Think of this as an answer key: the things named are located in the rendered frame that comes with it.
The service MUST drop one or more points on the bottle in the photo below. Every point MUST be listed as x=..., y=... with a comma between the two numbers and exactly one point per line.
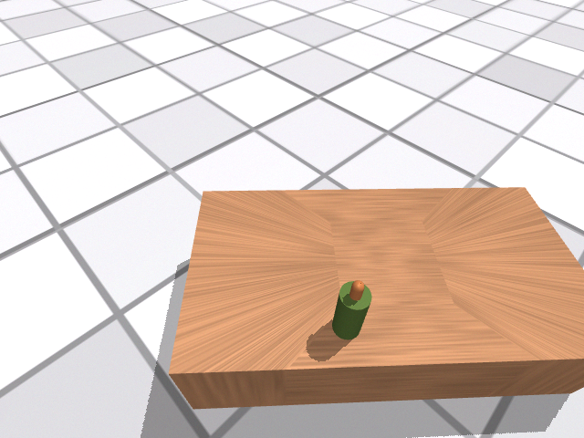
x=351, y=309

